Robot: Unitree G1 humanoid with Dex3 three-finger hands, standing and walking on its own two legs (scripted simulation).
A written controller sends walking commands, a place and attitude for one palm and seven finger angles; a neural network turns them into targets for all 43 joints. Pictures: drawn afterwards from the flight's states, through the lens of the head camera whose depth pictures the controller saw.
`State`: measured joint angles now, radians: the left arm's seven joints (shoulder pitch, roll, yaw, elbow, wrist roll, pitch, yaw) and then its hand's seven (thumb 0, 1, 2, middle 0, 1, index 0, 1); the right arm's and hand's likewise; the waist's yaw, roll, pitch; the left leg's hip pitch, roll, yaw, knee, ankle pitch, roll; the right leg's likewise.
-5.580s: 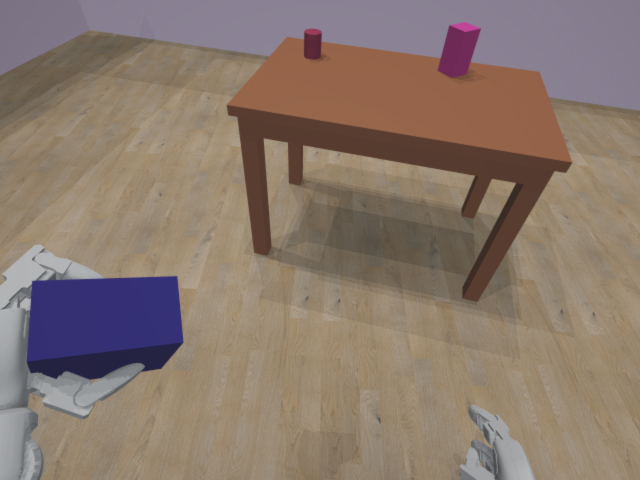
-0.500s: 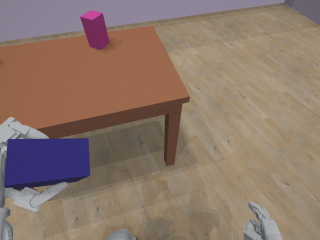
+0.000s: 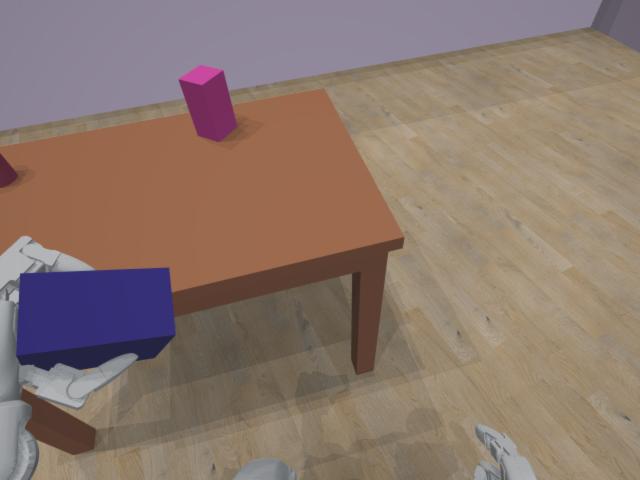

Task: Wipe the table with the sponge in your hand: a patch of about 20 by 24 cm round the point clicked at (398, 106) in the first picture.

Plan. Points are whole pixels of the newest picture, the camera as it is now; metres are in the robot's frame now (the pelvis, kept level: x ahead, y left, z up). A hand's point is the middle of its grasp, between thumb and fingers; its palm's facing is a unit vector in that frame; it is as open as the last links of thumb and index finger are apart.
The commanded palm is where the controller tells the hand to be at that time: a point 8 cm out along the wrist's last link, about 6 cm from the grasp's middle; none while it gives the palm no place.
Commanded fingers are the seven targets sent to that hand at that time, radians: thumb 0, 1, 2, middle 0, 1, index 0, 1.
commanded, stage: take the last steps up to it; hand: left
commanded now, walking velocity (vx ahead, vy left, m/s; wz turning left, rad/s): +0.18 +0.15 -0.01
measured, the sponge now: (119, 320) +0.23 +0.21 +0.15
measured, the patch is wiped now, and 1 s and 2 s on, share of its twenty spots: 0.00 0.00 0.00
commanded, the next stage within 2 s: come to a stop and stand still in 0.40 s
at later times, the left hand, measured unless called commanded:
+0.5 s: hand (59, 269) +0.27 +0.28 +0.18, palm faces +0.36 -0.82 -0.45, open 10.7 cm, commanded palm +0.22 +0.33 +0.18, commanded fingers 0.00 0.10 1.30 -1.20 -1.60 -1.20 -1.60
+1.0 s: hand (48, 264) +0.28 +0.30 +0.17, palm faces +0.34 -0.84 -0.42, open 10.7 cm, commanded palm +0.23 +0.34 +0.18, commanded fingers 0.00 0.10 1.30 -1.20 -1.60 -1.20 -1.60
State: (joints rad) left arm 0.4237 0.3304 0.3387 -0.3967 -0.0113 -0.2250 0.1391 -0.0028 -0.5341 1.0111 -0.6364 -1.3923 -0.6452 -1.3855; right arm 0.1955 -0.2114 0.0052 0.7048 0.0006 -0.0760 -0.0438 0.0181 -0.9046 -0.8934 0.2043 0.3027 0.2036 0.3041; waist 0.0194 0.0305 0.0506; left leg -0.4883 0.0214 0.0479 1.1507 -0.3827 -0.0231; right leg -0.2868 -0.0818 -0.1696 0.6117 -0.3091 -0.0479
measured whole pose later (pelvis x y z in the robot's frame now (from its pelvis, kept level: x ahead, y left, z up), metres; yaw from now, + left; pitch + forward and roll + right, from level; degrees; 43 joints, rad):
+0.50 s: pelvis +0.05 +0.05 +0.00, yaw -2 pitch +0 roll +1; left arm 0.49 0.38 0.34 -0.52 -0.02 -0.21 0.15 0.00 -0.53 1.01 -0.64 -1.39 -0.65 -1.39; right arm 0.21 -0.13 0.04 0.61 0.00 -0.12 -0.04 0.02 -0.90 -0.89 0.20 0.30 0.20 0.30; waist 0.00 0.00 0.03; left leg -0.31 0.05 0.13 0.56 -0.24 0.00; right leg -0.32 -0.04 -0.14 0.67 -0.41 0.03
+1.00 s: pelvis +0.06 +0.07 +0.00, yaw -3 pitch -1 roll +0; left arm 0.48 0.39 0.34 -0.51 -0.02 -0.19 0.16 0.00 -0.53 1.01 -0.64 -1.39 -0.65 -1.39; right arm 0.18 -0.20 0.01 0.57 0.00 -0.08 -0.07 0.02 -0.91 -0.89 0.20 0.30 0.20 0.30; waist 0.01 -0.02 0.06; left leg -0.27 0.05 0.08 0.53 -0.24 0.00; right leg -0.24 -0.01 -0.10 0.54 -0.27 -0.02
